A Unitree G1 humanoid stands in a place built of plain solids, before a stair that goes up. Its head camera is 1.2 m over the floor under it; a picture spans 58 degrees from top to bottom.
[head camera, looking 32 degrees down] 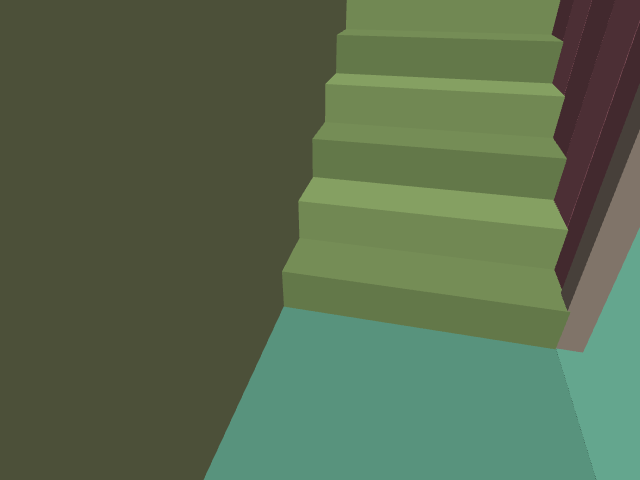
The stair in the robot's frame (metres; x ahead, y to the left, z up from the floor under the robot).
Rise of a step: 0.18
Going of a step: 0.26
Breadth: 1.06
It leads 13 degrees to the right of straight ahead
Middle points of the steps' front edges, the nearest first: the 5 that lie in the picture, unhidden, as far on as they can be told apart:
1.27 -0.36 0.18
1.52 -0.42 0.37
1.78 -0.48 0.55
2.03 -0.54 0.74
2.28 -0.60 0.92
